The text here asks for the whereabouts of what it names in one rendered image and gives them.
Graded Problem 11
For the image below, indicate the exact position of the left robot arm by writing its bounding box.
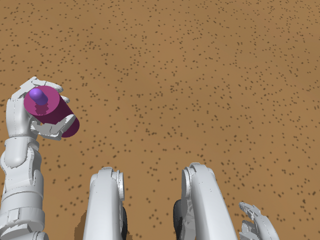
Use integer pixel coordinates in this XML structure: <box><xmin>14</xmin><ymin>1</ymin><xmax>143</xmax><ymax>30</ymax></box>
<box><xmin>0</xmin><ymin>136</ymin><xmax>49</xmax><ymax>240</ymax></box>

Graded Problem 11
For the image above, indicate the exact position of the bottle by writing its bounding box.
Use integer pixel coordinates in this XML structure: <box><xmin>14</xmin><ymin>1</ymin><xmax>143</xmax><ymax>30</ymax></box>
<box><xmin>23</xmin><ymin>85</ymin><xmax>80</xmax><ymax>138</ymax></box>

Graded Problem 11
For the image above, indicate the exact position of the left robot hand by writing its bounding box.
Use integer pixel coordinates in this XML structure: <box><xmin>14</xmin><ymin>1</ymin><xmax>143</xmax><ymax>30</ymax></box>
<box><xmin>6</xmin><ymin>76</ymin><xmax>76</xmax><ymax>141</ymax></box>

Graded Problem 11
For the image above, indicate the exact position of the right robot foot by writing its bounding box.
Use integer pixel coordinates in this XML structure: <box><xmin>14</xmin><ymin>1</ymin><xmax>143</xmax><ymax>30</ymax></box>
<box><xmin>173</xmin><ymin>199</ymin><xmax>183</xmax><ymax>240</ymax></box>

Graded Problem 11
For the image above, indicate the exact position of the right robot hand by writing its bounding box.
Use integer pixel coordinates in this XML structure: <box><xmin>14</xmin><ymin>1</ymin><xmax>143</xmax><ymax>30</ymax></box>
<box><xmin>238</xmin><ymin>202</ymin><xmax>280</xmax><ymax>240</ymax></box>

